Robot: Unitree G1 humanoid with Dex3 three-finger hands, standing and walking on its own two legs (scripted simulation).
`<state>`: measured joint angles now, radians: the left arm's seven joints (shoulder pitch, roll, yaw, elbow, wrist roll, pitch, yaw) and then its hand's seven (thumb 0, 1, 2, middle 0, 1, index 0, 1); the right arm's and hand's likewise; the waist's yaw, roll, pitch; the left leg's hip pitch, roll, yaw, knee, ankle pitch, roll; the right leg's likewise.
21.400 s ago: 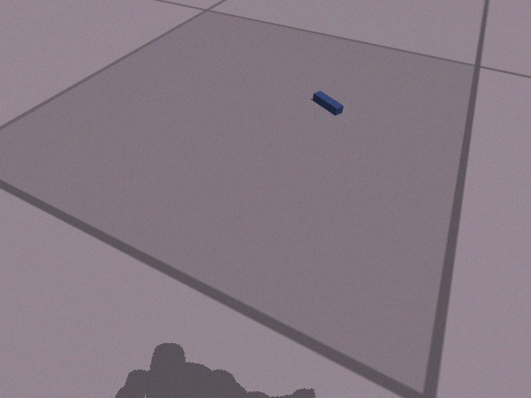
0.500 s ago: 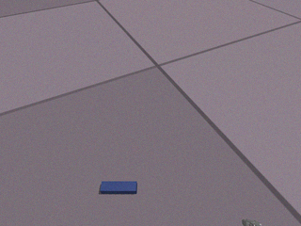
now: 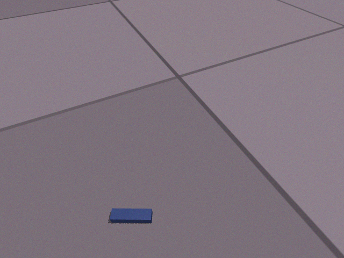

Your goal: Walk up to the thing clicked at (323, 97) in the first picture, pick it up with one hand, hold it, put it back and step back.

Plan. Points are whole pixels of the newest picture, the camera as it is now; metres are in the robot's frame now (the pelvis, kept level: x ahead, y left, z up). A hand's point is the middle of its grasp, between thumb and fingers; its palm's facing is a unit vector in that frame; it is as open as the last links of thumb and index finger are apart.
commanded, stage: stand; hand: left
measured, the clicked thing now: (131, 215) +0.48 +0.25 -0.75
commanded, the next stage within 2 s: walk up in 0.04 s
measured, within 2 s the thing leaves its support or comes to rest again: neither
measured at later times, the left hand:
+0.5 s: hand out of the picture +0.03 +0.31 -0.18, palm faces -0.03 -0.94 -0.34, open 7.4 cm
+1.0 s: hand out of the picture -0.12 +0.30 -0.15, palm faces -0.03 -0.91 -0.41, open 7.4 cm
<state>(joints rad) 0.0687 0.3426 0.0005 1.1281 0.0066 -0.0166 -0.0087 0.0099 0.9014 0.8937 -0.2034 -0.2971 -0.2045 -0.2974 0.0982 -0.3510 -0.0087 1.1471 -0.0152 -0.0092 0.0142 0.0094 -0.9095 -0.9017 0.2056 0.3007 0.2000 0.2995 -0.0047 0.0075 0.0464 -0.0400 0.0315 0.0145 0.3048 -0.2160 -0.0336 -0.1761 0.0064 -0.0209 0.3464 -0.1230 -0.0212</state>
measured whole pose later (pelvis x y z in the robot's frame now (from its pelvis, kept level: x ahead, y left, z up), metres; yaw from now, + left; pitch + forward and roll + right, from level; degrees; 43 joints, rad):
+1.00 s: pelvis -0.24 +0.04 -0.02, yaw -2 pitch -1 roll +2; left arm 0.13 0.36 0.07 0.81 0.05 0.07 0.01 0.01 0.90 0.89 -0.21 -0.30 -0.21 -0.30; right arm 0.12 -0.39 -0.04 0.89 0.00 0.03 -0.03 0.01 -0.91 -0.90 0.21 0.30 0.20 0.30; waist 0.03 -0.01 0.14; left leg -0.37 -0.07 -0.07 0.99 -0.52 -0.01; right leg -0.33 -0.01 0.04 0.60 -0.25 -0.02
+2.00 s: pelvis -0.31 +0.02 -0.02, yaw -1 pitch -3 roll +0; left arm 0.18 0.40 0.07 0.96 0.02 -0.01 -0.01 0.01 0.90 0.89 -0.20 -0.30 -0.20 -0.30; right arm 0.21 -0.35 -0.05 0.94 -0.03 -0.02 0.01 0.01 -0.90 -0.90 0.21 0.30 0.20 0.30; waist 0.00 -0.02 0.10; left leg -0.26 0.00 0.00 0.59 -0.29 0.00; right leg -0.29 -0.03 0.00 0.61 -0.33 -0.01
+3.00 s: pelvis -0.30 +0.01 +0.00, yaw +0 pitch -3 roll +0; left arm 0.12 0.35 0.01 1.16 0.01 -0.01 -0.02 0.01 0.90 0.89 -0.20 -0.30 -0.20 -0.30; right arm 0.10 -0.35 -0.01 1.13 -0.02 -0.01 0.02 0.01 -0.91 -0.90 0.21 0.30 0.20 0.30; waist 0.02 0.01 0.06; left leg -0.11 0.01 -0.03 0.33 -0.17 -0.02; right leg -0.15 -0.02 -0.03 0.35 -0.16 0.00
